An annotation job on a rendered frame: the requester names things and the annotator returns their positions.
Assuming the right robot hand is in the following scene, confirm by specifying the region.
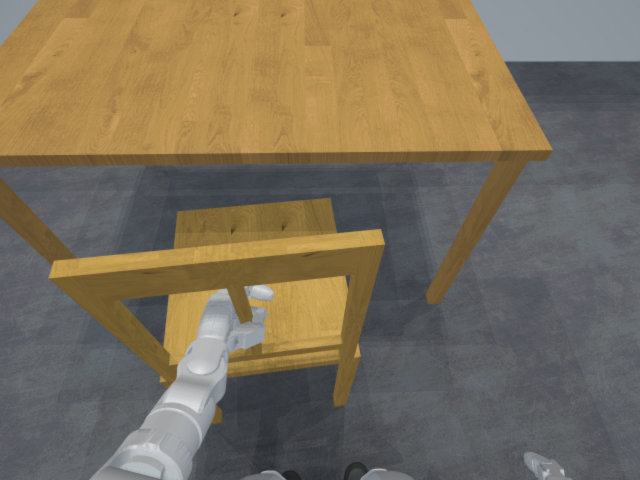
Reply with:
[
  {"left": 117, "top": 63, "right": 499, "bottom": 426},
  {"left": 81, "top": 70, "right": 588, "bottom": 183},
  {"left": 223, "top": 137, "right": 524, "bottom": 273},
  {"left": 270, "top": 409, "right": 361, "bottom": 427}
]
[{"left": 524, "top": 452, "right": 572, "bottom": 480}]

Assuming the table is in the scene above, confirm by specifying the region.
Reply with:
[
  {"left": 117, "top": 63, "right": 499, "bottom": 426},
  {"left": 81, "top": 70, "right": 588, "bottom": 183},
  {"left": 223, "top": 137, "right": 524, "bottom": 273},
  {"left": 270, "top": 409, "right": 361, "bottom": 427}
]
[{"left": 0, "top": 0, "right": 553, "bottom": 304}]

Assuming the robot left forearm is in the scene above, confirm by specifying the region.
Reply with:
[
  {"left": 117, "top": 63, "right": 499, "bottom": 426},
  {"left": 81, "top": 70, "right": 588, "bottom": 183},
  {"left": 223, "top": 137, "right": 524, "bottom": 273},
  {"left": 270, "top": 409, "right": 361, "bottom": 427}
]
[{"left": 89, "top": 337, "right": 229, "bottom": 480}]

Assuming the chair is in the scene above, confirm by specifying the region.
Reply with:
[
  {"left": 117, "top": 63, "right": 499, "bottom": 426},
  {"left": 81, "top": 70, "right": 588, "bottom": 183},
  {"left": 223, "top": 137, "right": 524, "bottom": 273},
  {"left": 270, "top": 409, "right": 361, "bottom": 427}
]
[{"left": 48, "top": 198, "right": 385, "bottom": 424}]

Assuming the left robot hand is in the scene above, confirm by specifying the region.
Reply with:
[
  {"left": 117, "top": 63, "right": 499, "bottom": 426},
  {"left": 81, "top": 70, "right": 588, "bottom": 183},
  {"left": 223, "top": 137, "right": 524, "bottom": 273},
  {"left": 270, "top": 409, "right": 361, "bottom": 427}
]
[{"left": 196, "top": 285, "right": 274, "bottom": 353}]

